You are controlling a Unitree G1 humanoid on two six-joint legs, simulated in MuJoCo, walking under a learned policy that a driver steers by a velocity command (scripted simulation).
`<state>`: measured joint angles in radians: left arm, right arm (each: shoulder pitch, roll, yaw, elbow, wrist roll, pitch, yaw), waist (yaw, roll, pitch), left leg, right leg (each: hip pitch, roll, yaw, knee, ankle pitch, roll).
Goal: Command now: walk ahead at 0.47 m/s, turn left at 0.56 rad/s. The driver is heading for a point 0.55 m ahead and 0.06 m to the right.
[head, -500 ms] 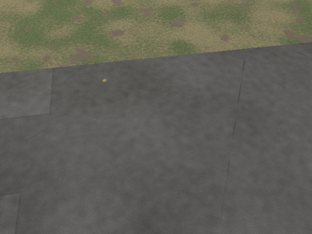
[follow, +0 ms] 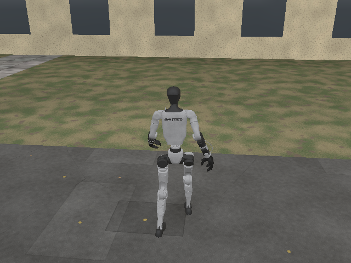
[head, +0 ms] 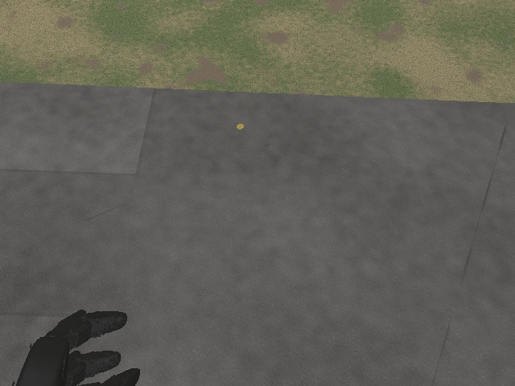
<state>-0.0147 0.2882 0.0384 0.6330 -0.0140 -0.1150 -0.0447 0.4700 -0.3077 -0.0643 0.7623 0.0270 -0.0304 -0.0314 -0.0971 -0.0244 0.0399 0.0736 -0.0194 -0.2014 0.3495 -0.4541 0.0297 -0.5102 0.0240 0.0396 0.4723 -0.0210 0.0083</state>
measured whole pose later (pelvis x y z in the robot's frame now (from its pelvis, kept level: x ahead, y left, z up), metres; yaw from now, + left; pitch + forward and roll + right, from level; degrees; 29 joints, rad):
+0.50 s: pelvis +0.27 +0.04 +0.00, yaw +4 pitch +2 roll -2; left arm 0.42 0.31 0.06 0.86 -0.02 -0.06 -0.01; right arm 0.04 -0.27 -0.02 0.59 0.01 -0.09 0.03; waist 0.10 0.01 0.04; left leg -0.46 0.04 -0.02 0.52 -0.09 0.02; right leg -0.04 -0.03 0.00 0.46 -0.42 0.02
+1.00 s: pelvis +0.47 +0.03 +0.00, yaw -5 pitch +1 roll +1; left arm 0.07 0.26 0.03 0.70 0.02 -0.03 -0.02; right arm 0.26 -0.29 -0.05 0.83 0.00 -0.05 -0.01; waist -0.05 0.00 0.06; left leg -0.23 0.03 0.04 0.85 -0.58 -0.05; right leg -0.44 0.01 -0.01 0.54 -0.12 -0.06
